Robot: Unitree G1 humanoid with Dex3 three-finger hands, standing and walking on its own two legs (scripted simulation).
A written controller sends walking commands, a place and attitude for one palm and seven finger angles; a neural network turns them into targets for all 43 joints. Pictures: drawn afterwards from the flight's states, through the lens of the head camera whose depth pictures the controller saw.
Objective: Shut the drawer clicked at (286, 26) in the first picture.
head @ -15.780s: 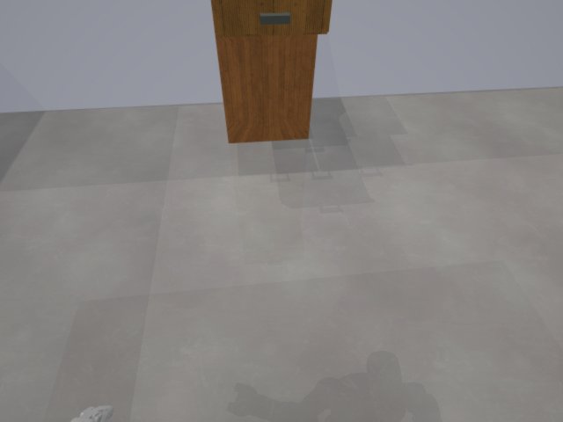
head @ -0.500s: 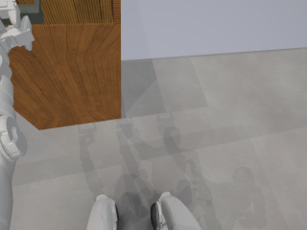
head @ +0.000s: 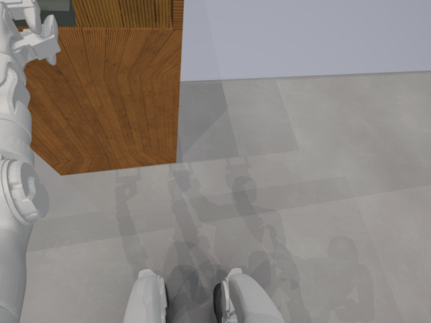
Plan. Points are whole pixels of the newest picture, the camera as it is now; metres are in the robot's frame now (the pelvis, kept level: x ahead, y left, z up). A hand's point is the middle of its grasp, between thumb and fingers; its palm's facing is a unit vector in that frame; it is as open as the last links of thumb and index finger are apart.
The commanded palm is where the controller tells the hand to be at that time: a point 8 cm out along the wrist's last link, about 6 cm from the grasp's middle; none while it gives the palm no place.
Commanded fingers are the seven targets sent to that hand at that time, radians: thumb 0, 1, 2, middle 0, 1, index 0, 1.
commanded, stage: pull the fist back off the drawer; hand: left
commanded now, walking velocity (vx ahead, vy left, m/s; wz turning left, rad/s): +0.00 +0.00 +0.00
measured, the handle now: (36, 2) +0.64 +0.23 +0.11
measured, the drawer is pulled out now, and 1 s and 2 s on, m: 0.00 0.00 0.00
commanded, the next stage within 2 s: draw the hand back to the body in 0.34 s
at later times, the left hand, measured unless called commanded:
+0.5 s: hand (60, 36) +0.56 +0.19 +0.12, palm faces +0.11 -0.99 -0.02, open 3.3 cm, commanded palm +0.50 +0.23 +0.12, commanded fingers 0.00 0.90 0.90 -1.40 -1.60 -1.40 -1.60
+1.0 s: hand (11, 105) +0.39 +0.20 +0.17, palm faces +0.14 -0.98 -0.11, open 3.3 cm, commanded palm +0.35 +0.25 +0.18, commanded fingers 0.00 0.90 0.90 -1.40 -1.60 -1.40 -1.60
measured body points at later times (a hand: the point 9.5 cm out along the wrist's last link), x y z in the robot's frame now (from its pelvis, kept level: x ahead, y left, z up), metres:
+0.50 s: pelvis +0.04 -0.02 +0.02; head +0.16 -0.01 +0.46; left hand +0.54 +0.24 +0.12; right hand +0.03 -0.28 -0.09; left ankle +0.06 +0.09 -0.66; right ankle +0.01 -0.14 -0.66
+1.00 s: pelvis +0.06 -0.02 +0.06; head +0.07 -0.04 +0.51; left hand +0.38 +0.25 +0.18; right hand +0.23 -0.27 -0.03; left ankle +0.06 +0.09 -0.66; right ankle +0.01 -0.14 -0.66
